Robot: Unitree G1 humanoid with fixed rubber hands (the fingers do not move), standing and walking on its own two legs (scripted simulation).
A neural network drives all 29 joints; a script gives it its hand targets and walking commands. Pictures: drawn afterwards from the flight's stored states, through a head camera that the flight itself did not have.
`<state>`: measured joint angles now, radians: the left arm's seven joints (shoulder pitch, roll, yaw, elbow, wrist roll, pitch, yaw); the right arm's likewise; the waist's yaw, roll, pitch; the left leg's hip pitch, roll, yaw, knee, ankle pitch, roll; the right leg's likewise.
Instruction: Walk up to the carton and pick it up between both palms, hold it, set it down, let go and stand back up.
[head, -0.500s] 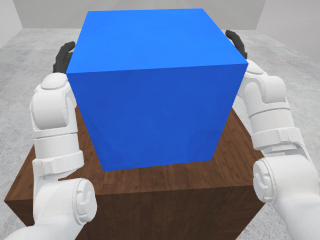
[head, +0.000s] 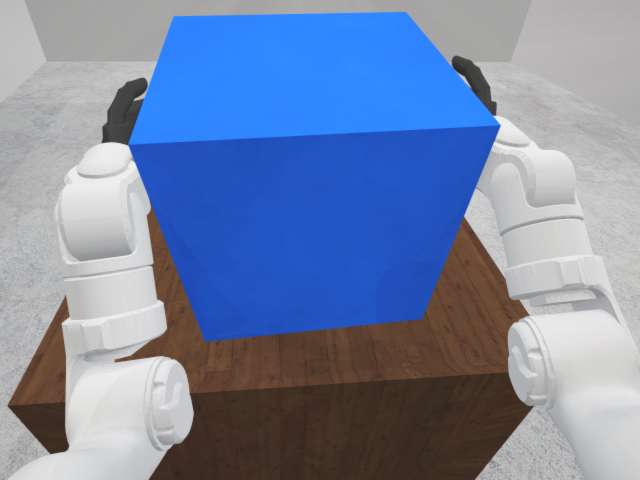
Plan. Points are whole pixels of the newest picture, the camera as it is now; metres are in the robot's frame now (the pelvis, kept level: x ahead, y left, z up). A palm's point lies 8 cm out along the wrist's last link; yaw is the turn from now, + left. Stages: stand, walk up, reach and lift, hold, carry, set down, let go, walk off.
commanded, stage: hold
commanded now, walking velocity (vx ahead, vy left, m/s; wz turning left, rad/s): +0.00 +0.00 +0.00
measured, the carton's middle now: (305, 177) +0.39 -0.01 +0.24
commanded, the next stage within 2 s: none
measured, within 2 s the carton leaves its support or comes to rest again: neither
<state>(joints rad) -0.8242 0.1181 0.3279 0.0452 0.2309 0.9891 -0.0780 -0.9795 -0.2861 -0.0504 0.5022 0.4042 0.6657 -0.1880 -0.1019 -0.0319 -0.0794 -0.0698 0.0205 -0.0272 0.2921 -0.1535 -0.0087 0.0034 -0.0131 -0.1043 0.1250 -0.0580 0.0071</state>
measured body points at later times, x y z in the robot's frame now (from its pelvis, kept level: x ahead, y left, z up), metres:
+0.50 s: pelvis +0.00 +0.00 +0.00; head -0.05 +0.03 +0.45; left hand +0.38 +0.18 +0.29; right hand +0.38 -0.19 +0.31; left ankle +0.01 +0.12 -0.75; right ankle +0.01 -0.13 -0.75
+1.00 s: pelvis +0.00 +0.00 +0.00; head -0.05 +0.02 +0.45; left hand +0.38 +0.17 +0.29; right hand +0.39 -0.19 +0.31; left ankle +0.01 +0.12 -0.75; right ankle +0.01 -0.13 -0.75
